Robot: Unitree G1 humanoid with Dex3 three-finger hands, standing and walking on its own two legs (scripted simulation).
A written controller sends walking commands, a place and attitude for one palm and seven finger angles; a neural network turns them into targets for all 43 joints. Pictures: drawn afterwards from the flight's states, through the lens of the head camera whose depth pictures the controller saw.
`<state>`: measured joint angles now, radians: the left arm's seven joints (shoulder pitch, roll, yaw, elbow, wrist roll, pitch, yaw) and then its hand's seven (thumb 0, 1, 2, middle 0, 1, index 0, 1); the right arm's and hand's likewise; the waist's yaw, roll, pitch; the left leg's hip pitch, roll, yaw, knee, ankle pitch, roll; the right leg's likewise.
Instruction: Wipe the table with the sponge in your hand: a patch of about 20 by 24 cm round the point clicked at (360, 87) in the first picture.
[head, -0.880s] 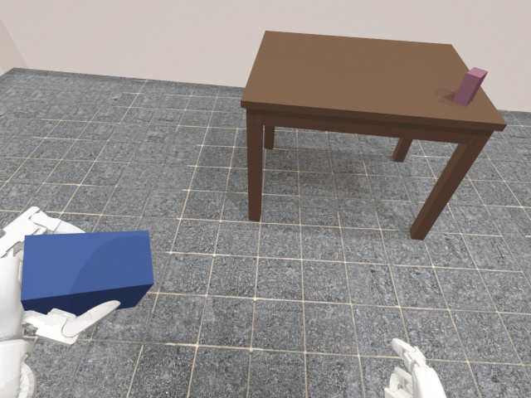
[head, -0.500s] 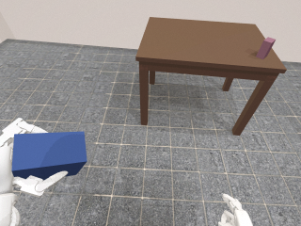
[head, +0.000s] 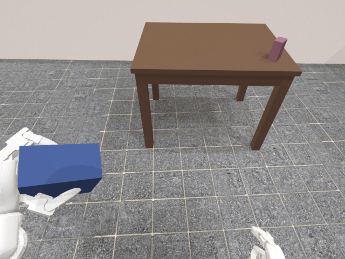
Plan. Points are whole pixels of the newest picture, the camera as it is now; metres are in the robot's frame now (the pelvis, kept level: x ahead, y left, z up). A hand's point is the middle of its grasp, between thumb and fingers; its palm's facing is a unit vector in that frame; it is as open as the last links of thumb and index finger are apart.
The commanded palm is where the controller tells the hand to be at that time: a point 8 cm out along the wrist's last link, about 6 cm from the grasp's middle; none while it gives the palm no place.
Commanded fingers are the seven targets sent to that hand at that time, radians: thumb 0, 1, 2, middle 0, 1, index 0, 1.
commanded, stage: walk to a spot facing it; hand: left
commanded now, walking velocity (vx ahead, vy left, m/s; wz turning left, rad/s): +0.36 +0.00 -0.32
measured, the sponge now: (72, 171) +0.23 +0.21 +0.15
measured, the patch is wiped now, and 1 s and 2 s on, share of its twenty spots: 0.00 0.00 0.00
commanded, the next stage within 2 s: turn to face it in 0.86 s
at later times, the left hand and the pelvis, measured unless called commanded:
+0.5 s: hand (105, 103) +0.39 +0.18 +0.19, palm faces +0.22 -0.87 -0.44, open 10.3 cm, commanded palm +0.34 +0.24 +0.20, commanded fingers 0.00 0.10 1.30 -1.20 -1.60 -1.20 -1.60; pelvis +0.13 +0.00 +0.02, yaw -13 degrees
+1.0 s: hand (143, 65) +0.54 +0.13 +0.19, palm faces +0.25 -0.87 -0.43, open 10.3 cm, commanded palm +0.51 +0.18 +0.20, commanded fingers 0.00 0.10 1.30 -1.20 -1.60 -1.20 -1.60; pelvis +0.29 -0.06 +0.00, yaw -13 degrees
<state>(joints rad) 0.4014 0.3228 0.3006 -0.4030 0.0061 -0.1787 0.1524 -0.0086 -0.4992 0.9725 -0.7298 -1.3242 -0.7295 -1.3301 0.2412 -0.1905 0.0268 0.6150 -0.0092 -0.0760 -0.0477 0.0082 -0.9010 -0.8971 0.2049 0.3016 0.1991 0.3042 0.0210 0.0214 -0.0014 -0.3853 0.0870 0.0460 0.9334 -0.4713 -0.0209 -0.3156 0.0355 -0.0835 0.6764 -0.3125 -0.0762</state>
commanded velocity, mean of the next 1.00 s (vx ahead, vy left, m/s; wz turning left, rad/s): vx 0.32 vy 0.00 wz -0.09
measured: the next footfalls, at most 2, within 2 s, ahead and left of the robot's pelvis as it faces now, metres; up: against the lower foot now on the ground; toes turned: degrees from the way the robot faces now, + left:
left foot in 0.28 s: +0.17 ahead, +0.14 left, +0.00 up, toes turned +3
right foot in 0.60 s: +0.23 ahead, -0.16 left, +0.00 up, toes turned -24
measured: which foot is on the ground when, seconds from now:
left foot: up 0.00-0.26, down 0.28-0.62, up 0.64-0.96, down 0.98-1.00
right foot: down 0.00-0.30, up 0.32-0.58, down 0.60-0.98, up 1.00-1.00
